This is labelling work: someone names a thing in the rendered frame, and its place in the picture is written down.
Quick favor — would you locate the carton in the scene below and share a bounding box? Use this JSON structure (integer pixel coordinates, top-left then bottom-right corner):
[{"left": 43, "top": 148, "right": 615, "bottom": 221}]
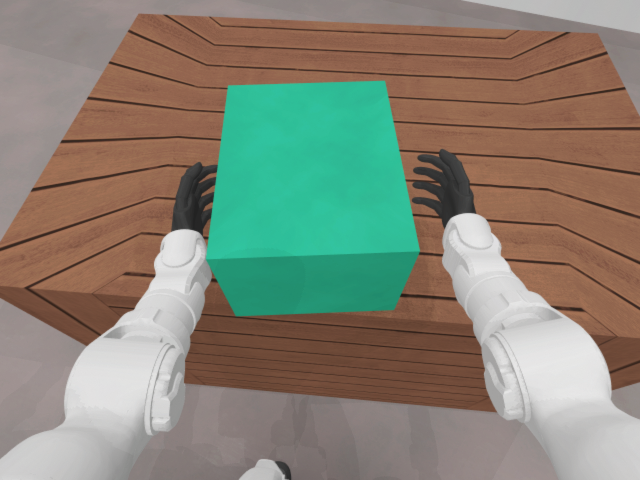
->
[{"left": 206, "top": 81, "right": 420, "bottom": 316}]

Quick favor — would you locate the left robot hand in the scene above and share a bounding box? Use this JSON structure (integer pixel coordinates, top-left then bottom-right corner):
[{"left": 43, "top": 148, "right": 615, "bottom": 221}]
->
[{"left": 171, "top": 162, "right": 218, "bottom": 236}]

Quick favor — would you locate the left robot upper arm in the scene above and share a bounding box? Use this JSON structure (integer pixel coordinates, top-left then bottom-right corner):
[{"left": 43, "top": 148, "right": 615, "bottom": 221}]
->
[{"left": 0, "top": 338, "right": 186, "bottom": 480}]

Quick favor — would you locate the robot left forearm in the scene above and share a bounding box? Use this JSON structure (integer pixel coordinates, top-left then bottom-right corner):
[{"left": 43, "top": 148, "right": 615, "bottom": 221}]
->
[{"left": 64, "top": 229, "right": 212, "bottom": 417}]

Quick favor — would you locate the right robot hand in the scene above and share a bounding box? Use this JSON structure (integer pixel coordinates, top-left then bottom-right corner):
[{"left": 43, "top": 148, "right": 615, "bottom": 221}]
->
[{"left": 412, "top": 149, "right": 476, "bottom": 229}]

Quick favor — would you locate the robot right forearm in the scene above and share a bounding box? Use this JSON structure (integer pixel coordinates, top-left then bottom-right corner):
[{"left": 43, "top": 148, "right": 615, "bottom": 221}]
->
[{"left": 442, "top": 213, "right": 612, "bottom": 398}]

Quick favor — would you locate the robot left shin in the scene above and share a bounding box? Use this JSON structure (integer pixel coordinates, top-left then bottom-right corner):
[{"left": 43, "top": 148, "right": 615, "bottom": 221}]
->
[{"left": 255, "top": 459, "right": 283, "bottom": 475}]

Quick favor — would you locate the pedestal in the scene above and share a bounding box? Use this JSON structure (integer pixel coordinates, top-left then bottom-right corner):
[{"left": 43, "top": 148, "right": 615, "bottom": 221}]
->
[{"left": 0, "top": 14, "right": 640, "bottom": 412}]

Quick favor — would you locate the right robot upper arm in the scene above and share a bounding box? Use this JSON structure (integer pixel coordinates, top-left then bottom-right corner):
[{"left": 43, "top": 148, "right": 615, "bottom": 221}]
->
[{"left": 481, "top": 318, "right": 640, "bottom": 480}]

